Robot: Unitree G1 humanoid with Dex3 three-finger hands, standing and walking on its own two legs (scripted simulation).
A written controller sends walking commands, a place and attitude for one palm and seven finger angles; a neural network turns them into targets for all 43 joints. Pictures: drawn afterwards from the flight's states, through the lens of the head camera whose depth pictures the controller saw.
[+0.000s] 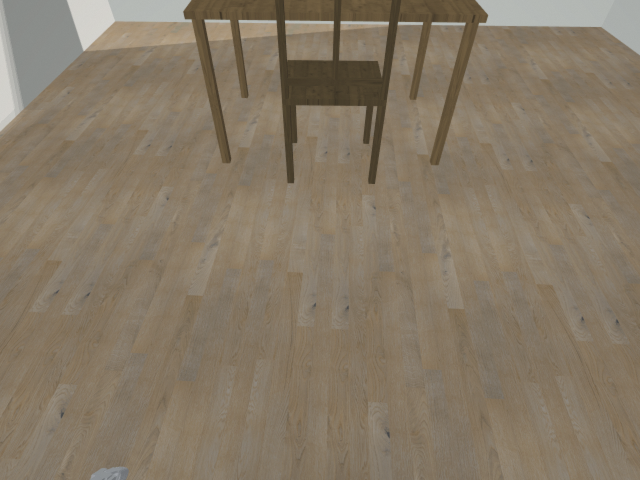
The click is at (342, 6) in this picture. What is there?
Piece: chair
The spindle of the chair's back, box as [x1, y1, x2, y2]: [332, 0, 340, 79]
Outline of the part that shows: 340,0 335,0 334,2 332,78 336,79 338,69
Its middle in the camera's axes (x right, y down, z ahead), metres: +0.06 -0.77 +1.45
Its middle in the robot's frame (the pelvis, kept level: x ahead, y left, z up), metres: +1.60 +0.02 -0.06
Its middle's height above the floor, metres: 0.71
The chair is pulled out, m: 0.00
